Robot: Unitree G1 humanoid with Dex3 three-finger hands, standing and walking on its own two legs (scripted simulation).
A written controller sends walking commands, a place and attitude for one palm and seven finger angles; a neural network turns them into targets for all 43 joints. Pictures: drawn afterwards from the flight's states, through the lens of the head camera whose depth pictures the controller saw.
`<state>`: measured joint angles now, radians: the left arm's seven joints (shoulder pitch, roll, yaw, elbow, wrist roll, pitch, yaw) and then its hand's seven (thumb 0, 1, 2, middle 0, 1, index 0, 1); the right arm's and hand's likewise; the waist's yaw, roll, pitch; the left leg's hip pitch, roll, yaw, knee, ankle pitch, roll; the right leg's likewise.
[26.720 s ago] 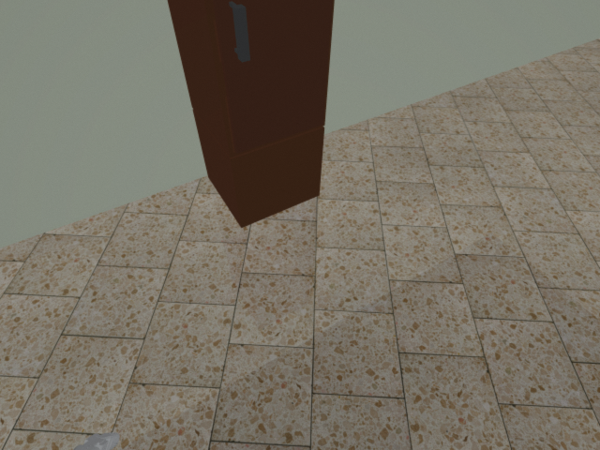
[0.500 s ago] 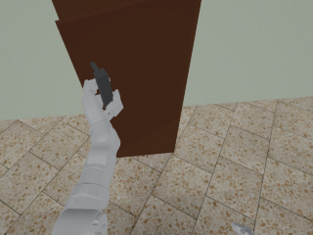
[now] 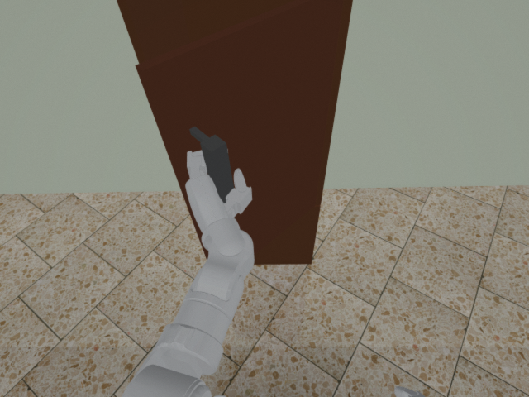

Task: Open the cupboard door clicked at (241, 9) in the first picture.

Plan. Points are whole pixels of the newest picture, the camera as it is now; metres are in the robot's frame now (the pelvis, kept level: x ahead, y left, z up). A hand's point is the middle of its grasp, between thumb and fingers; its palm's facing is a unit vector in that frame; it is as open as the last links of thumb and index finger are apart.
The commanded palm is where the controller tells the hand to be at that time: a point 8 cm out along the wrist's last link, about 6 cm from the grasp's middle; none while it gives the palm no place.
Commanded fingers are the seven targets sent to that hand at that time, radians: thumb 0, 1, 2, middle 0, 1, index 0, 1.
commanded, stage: open thumb and fingers to let go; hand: left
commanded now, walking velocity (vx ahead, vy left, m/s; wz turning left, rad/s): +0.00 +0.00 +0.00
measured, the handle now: (211, 169) +0.44 +0.08 +0.11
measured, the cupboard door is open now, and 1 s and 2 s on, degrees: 43 44 44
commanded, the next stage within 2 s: slide the hand sideways off the handle in 0.72 s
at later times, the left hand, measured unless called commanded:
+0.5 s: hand (239, 191) +0.41 +0.04 +0.10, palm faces +0.39 -0.92 -0.04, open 13.6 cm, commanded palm +0.37 +0.07 +0.10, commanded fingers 0.00 -0.50 0.30 -0.22 -0.75 -0.22 -0.75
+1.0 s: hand (232, 208) +0.38 +0.05 +0.09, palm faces -0.05 -0.99 -0.10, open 15.8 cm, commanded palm +0.36 +0.08 +0.10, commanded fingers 0.00 -0.50 0.30 -0.15 -0.30 -0.15 -0.30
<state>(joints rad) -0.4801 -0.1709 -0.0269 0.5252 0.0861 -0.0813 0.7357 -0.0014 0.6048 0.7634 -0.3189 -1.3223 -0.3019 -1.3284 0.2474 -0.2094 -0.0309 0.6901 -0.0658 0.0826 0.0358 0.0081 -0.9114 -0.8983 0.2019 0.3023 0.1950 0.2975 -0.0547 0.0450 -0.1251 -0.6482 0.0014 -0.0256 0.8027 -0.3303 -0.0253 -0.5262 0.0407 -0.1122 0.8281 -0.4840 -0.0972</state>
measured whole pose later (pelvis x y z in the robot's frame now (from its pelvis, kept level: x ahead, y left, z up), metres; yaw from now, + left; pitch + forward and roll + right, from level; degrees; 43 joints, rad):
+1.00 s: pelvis -0.02 +0.03 +0.00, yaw -1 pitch +8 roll -1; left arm -0.55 0.01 -0.15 0.72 -0.04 -0.28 0.29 -0.01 -0.49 0.30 -0.28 -0.45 -0.20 -0.48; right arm 0.29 -0.20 -0.01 0.66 -0.02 0.00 0.01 0.01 -0.91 -0.90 0.20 0.30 0.20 0.30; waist -0.05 0.05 -0.09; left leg -0.67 -0.01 -0.01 0.83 -0.31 0.02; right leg -0.54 0.03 -0.09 0.84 -0.45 -0.06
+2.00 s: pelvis -0.01 +0.03 +0.01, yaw -2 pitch +5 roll +0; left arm -0.04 0.10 -0.06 0.21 -0.14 -0.21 0.04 -0.01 -0.50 0.30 -0.16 -0.31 -0.16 -0.30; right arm 0.21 -0.22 0.03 0.55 0.02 -0.03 -0.01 0.01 -0.91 -0.90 0.20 0.30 0.20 0.30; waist 0.00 0.04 -0.08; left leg -0.53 0.00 0.02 0.77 -0.32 0.02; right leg -0.41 0.04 -0.06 0.77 -0.44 -0.05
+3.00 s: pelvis +0.00 +0.05 +0.04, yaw -3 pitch -3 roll +0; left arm 0.37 0.29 0.15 -0.25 -0.07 -0.09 0.10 0.00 0.05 0.54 -0.17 -0.31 -0.18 -0.30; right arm 0.18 -0.22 0.05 0.62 0.01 -0.07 -0.09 0.01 -0.91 -0.90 0.20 0.30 0.20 0.30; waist 0.04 0.06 0.02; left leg -0.18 -0.01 0.03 0.43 -0.18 0.03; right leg -0.06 0.03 -0.04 0.39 -0.28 -0.03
